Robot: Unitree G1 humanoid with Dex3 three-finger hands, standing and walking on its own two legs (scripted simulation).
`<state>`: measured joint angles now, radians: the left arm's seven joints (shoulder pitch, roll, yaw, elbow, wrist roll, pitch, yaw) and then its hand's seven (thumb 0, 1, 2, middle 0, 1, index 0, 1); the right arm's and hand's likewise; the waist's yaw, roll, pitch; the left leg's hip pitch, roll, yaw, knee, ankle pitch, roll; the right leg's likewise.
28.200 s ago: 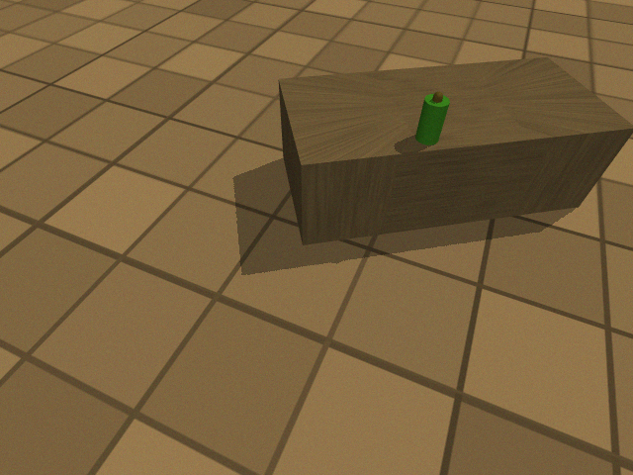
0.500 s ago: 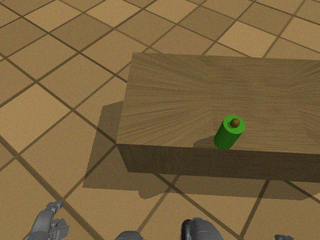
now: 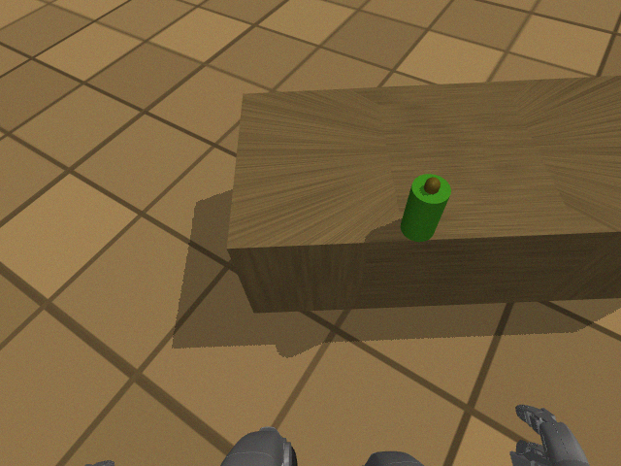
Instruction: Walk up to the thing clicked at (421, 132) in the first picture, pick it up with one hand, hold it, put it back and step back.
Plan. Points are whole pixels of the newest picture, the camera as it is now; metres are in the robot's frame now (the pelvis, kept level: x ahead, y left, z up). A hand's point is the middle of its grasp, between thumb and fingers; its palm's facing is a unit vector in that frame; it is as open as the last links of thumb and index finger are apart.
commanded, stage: step back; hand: right
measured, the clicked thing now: (425, 205) +0.64 -0.24 -0.25
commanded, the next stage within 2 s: none
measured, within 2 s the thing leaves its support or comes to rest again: neither
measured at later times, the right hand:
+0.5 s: hand out of the picture -0.07 -0.25 -0.12, palm faces -0.08 +0.89 -0.44, open 7.4 cm
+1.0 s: hand out of the picture -0.22 -0.30 -0.15, palm faces -0.03 +0.92 -0.39, open 7.4 cm
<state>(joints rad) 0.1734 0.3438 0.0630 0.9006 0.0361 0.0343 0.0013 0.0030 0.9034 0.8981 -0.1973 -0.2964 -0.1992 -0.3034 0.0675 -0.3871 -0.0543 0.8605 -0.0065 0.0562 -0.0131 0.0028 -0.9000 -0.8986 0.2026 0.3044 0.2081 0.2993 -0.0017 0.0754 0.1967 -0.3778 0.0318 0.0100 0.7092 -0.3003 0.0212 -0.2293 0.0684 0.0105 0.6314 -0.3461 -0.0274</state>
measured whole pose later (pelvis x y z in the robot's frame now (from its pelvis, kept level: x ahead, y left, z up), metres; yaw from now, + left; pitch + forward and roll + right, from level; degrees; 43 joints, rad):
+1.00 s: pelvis -0.32 -0.03 +0.01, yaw +0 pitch -1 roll +2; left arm 0.21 0.37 0.08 0.83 0.06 0.07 0.00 0.00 0.90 0.90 -0.20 -0.30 -0.20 -0.30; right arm 0.20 -0.40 -0.05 0.87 -0.01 0.04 -0.04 0.00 -0.90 -0.90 0.20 0.30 0.21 0.30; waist 0.03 0.02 0.11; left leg -0.45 -0.10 -0.11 1.09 -0.47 -0.02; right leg -0.32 -0.02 0.00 0.61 -0.28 -0.03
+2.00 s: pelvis -0.40 -0.03 +0.01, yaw +1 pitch -2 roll -1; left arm 0.17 0.37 0.04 1.03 0.03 -0.04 0.00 0.00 0.90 0.90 -0.20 -0.30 -0.20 -0.30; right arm 0.16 -0.35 -0.05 1.03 -0.02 0.01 0.01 0.01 -0.90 -0.90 0.20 0.30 0.21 0.30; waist 0.00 0.03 0.06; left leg -0.24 0.01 0.01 0.61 -0.37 0.01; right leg -0.20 -0.01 -0.03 0.55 -0.32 0.00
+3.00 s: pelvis -0.42 -0.04 +0.03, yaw +1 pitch -3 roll +0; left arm 0.13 0.36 -0.01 1.14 0.02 -0.02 -0.01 0.00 0.90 0.90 -0.20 -0.30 -0.20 -0.30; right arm 0.13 -0.34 -0.02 1.16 -0.02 -0.01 0.02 0.01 -0.90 -0.90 0.20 0.30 0.21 0.30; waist -0.01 0.00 0.05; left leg -0.14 0.02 0.02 0.31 -0.14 -0.01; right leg -0.11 -0.01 -0.03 0.32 -0.16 0.00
